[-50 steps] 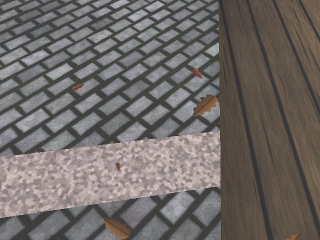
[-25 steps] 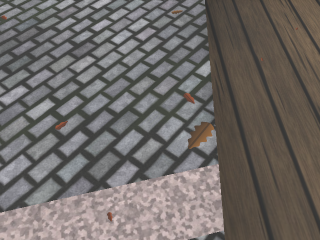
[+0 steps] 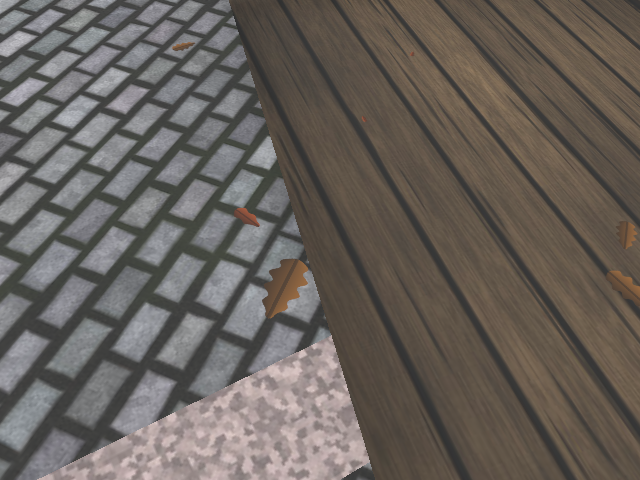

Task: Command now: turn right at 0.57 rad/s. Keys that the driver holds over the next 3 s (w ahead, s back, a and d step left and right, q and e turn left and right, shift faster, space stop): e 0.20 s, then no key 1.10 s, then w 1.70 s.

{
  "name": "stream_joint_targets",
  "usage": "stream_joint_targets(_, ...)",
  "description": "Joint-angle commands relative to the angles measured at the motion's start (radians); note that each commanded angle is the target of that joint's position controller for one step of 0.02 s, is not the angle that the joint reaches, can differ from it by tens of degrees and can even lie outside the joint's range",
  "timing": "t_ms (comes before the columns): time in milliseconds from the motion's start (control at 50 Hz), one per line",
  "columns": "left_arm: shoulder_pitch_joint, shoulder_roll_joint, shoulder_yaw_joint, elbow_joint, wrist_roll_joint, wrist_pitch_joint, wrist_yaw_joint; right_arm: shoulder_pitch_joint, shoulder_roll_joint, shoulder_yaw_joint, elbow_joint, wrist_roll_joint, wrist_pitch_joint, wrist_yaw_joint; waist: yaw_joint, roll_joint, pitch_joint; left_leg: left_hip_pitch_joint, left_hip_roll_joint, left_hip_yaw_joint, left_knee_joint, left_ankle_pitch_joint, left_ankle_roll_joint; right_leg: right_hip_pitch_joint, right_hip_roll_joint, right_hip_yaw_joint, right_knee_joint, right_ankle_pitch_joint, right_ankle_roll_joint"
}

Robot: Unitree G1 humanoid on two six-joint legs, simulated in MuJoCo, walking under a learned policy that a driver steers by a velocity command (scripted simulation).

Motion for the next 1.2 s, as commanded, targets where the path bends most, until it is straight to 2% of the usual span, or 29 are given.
stream_joint_targets(20,0.05,0.065,0.024,-0.038,-0.001,0.006,0.001,-0.122,-0.101,-0.017,-0.113,0.017,-0.012,-0.014,0.04,0.165,-0.035,0.075,0.214,-0.156,-0.194,0.239,0.178,-0.064,-0.049,-0.04,0.216,0.054,0.04)
stream_joint_targets(80,-0.056,0.03,0.003,-0.085,-0.011,0.008,-0.003,-0.033,-0.119,-0.025,-0.096,0.012,0.008,-0.023,-0.028,0.205,-0.042,0.216,0.234,-0.126,-0.183,0.259,0.204,-0.104,-0.08,-0.081,0.049,0.081,0.064)
stream_joint_targets(140,-0.083,0.009,-0.01,-0.109,-0.009,0.005,-0.018,-0.014,-0.164,-0.044,-0.091,0.015,0.017,-0.027,-0.05,0.231,-0.075,0.25,0.28,-0.113,-0.172,0.267,0.218,-0.019,-0.119,-0.108,-0.102,0.034,0.062)
stream_joint_targets(160,0.101,-0.045,-0.061,-0.01,0.106,-0.041,-0.066,0.06,-0.122,-0.04,-0.087,0.002,-0.049,-0.011,-0.077,0.198,-0.029,0.183,0.323,-0.178,-0.319,-0.074,0.263,-0.014,-0.145,-0.145,-0.062,0.076,0.031)
stream_joint_targets(180,0.099,-0.003,-0.031,-0.015,0.115,-0.07,-0.086,0.035,-0.151,-0.05,-0.096,0.017,-0.084,-0.009,-0.051,0.19,0.022,0.153,0.337,-0.212,-0.348,-0.235,0.237,0.018,-0.147,-0.146,-0.109,0.023,0.003)
stream_joint_targets(220,0.044,0.041,-0.015,-0.019,0.092,-0.096,-0.098,-0.036,-0.176,-0.061,-0.114,0.009,-0.112,-0.019,-0.055,0.187,-0.002,0.148,0.308,-0.156,-0.348,-0.235,0.189,0.121,-0.146,-0.168,-0.248,0.002,-0.045)
stream_joint_targets(260,0.019,0.03,-0.019,-0.019,0.067,-0.102,-0.097,-0.05,-0.167,-0.059,-0.117,-0.006,-0.112,-0.034,-0.061,0.187,-0.045,0.185,0.307,-0.127,-0.311,-0.116,0.174,0.218,-0.149,-0.154,-0.415,0.006,-0.077)
stream_joint_targets(300,0.063,0.023,-0.016,-0.007,0.026,-0.119,-0.102,-0.097,-0.187,-0.055,-0.105,-0.006,-0.099,-0.031,-0.014,0.159,-0.075,0.187,0.308,-0.099,-0.212,0.073,0.172,0.351,-0.119,-0.176,-0.696,0.185,-0.117)
stream_joint_targets(320,0.107,0.023,-0.01,0.009,0.007,-0.128,-0.101,-0.1,-0.162,-0.04,-0.084,-0.022,-0.084,-0.013,0.014,0.126,-0.099,0.105,0.307,-0.067,-0.144,0.118,0.147,0.517,-0.107,-0.166,-0.822,0.391,-0.148)
stream_joint_targets(340,0.143,0.037,0.006,0.004,0.017,-0.135,-0.093,-0.011,-0.063,-0.007,-0.042,-0.045,-0.072,0.012,0.016,0.057,-0.169,-0.006,0.24,0.026,-0.005,0.056,0.057,0.723,-0.174,-0.091,-0.803,0.576,-0.201)
stream_joint_targets(360,0.175,0.202,0.037,-0.049,0.007,-0.154,-0.058,0.08,0.031,0.015,-0.107,-0.036,-0.08,0.024,-0.031,-0.191,-0.276,-0.226,0.066,0.154,0.301,-0.339,-0.079,0.895,-0.487,0.261,-0.703,1.17,-0.469)
stream_joint_targets(380,0.163,0.174,0.041,-0.06,0.049,-0.183,-0.05,0.009,-0.09,-0.018,-0.101,-0.002,-0.113,0.028,0.056,-0.015,-0.131,-0.395,0.04,0.002,0.382,-0.398,-0.114,0.762,-0.553,0.326,-0.727,0.891,-0.476)
stream_joint_targets(400,0.156,0.146,0.039,-0.029,0.057,-0.199,-0.051,-0.09,-0.131,-0.034,-0.109,-0.002,-0.114,0.018,0.069,-0.023,-0.082,-0.417,0.062,-0.018,0.488,-0.353,-0.11,0.685,-0.477,0.214,-0.745,0.752,-0.397)
stream_joint_targets(440,0.072,0.056,0.003,-0.035,0.027,-0.201,-0.065,-0.04,-0.178,-0.06,-0.079,-0.019,-0.107,-0.001,0.002,-0.079,-0.083,-0.354,0.061,-0.042,0.642,-0.272,-0.117,0.548,-0.407,0.114,-0.759,0.777,-0.322)
stream_joint_targets(460,0.013,0.044,-0.006,-0.047,0.016,-0.195,-0.067,-0.019,-0.148,-0.05,-0.077,-0.027,-0.102,0.004,-0.04,-0.072,-0.056,-0.299,0.067,-0.042,0.668,-0.213,-0.115,0.454,-0.386,0.078,-0.779,0.779,-0.298)
stream_joint_targets(520,-0.115,0.022,-0.029,-0.094,0.025,-0.184,-0.074,0.085,-0.105,-0.039,-0.021,-0.009,-0.098,0.045,-0.089,-0.018,-0.084,-0.186,0.085,-0.027,0.573,0.004,-0.147,0.371,-0.31,-0.008,-0.738,0.751,-0.256)
stream_joint_targets(580,-0.066,0.06,-0.019,-0.066,0.012,-0.171,-0.093,0.08,-0.054,-0.012,-0.012,0.001,-0.082,0.093,-0.048,-0.005,-0.072,-0.087,0.116,0.012,0.284,-0.005,-0.166,0.384,-0.29,-0.004,-0.638,0.766,-0.213)
stream_joint_targets(620,-0.041,0.061,-0.021,-0.042,-0.014,-0.153,-0.125,0.082,-0.049,0.003,-0.011,0.023,-0.079,0.11,-0.055,0.029,-0.068,0.006,0.127,0.035,0.104,0.133,-0.142,0.375,-0.3,0.04,-0.573,0.731,-0.181)
stream_joint_targets(640,-0.038,0.054,-0.023,-0.038,-0.017,-0.149,-0.139,0.073,-0.074,0.002,-0.014,0.041,-0.085,0.106,-0.052,0.021,-0.079,0.044,0.119,0.045,0.053,0.258,-0.116,0.378,-0.282,0.061,-0.556,0.711,-0.141)
stream_joint_targets(660,0.012,0.042,-0.022,-0.038,-0.016,-0.147,-0.141,0.007,-0.137,-0.006,-0.041,0.049,-0.093,0.093,0.007,0.038,-0.127,0.037,0.131,0.027,0.075,0.385,-0.064,0.434,-0.232,0.056,-0.558,0.605,-0.084)
stream_joint_targets(680,0.091,0.052,-0.021,-0.024,-0.011,-0.148,-0.132,-0.075,-0.151,0.001,-0.066,0.043,-0.101,0.091,0.069,0.043,-0.155,0.014,0.138,0.019,0.077,0.369,-0.026,0.484,-0.193,0.044,-0.578,0.54,-0.047)
stream_joint_targets(700,0.056,0.076,-0.019,-0.024,-0.01,-0.146,-0.126,-0.082,-0.151,0.001,-0.073,0.026,-0.101,0.089,0.043,0.03,-0.143,-0.005,0.129,0.033,0.069,0.289,-0.035,0.483,-0.168,0.021,-0.571,0.482,-0.031)
stream_joint_targets(740,-0.002,0.083,-0.018,-0.035,0.009,-0.15,-0.117,-0.066,-0.139,0.005,-0.051,0.033,-0.103,0.093,0.029,0.045,-0.107,-0.041,0.124,0.028,0.061,0.174,-0.045,0.465,-0.165,0.002,-0.564,0.469,-0.027)
stream_joint_targets(800,-0.033,0.055,-0.029,-0.028,-0.004,-0.153,-0.114,-0.035,-0.117,0.014,-0.041,0.031,-0.089,0.104,-0.002,0.043,-0.073,0.003,0.121,0.041,0.056,0.118,-0.05,0.393,-0.14,-0.004,-0.591,0.347,-0.079)
stream_joint_targets(820,-0.071,-0.039,-0.055,-0.028,0.032,-0.098,-0.07,-0.007,-0.106,0.009,-0.029,0.035,-0.039,0.064,-0.007,0.055,-0.179,0.094,0.101,0.048,0.009,0.244,-0.047,0.459,-0.192,-0.006,-0.585,0.593,-0.094)
stream_joint_targets(860,-0.038,-0.004,-0.053,-0.014,0.022,-0.057,-0.043,-0.033,-0.093,0.014,-0.038,0.037,0.004,0.038,0.002,0.039,-0.124,0.133,0.097,0.047,0.002,0.294,-0.045,0.436,-0.18,-0.019,-0.586,0.631,-0.08)
stream_joint_targets(920,-0.027,0.019,-0.049,0.005,0.019,-0.043,-0.038,-0.032,-0.089,0.014,-0.027,0.033,0.028,0.037,-0.004,0.038,-0.064,0.163,0.091,0.047,-0.036,0.233,-0.037,0.397,-0.184,-0.014,-0.623,0.51,-0.072)
stream_joint_targets(1000,-0.018,0.008,-0.053,0.026,0.027,-0.046,-0.037,-0.046,-0.089,0.011,-0.005,0.026,0.034,0.035,-0.007,0.032,-0.011,0.186,0.088,0.033,-0.074,0.16,-0.028,0.344,-0.184,-0.006,-0.679,0.357,-0.073)
stream_joint_targets(1200,0.021,0.003,-0.049,0.085,0.028,-0.051,-0.028,-0.085,-0.092,0.009,0.061,0.023,0.02,0.029,0.004,0.04,-0.01,0.185,0.089,0.011,-0.121,0.112,-0.012,0.365,-0.179,-0.019,-0.725,0.261,-0.068)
